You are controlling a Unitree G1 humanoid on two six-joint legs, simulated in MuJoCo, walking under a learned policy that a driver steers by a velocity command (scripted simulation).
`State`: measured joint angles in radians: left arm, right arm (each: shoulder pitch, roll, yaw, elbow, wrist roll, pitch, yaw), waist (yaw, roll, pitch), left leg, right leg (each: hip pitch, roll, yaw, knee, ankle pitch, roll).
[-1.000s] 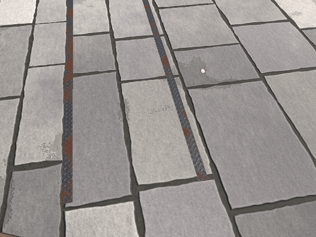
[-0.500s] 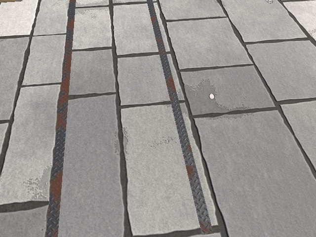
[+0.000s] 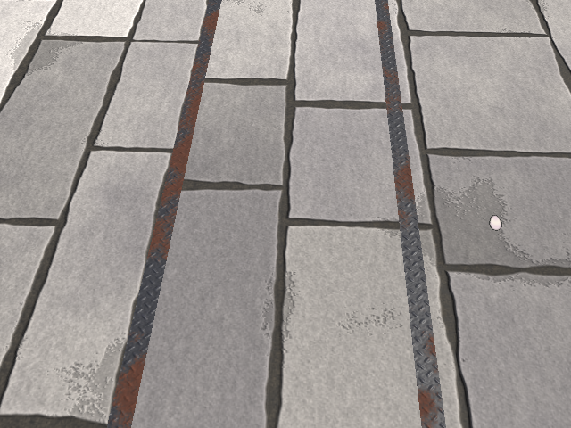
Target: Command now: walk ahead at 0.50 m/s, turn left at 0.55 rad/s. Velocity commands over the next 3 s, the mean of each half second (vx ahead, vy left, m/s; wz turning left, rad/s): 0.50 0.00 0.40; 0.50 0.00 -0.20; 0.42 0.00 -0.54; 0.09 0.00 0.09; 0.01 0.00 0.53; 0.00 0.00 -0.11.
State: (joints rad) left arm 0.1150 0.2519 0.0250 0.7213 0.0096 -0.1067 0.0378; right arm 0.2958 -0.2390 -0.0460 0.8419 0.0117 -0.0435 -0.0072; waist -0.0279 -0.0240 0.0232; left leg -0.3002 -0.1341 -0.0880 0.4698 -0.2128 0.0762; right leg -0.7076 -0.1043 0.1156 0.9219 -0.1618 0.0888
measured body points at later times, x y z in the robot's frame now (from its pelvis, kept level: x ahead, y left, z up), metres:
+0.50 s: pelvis +0.26 -0.05 +0.01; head +0.29 -0.05 +0.46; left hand +0.20 +0.23 -0.11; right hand +0.51 -0.24 -0.09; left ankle +0.37 +0.14 -0.69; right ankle +0.22 -0.17 -0.73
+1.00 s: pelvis +0.50 +0.04 +0.01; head +0.53 +0.03 +0.46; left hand +0.67 +0.30 -0.10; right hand +0.53 -0.24 -0.12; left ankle +0.41 +0.13 -0.73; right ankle +0.69 -0.11 -0.68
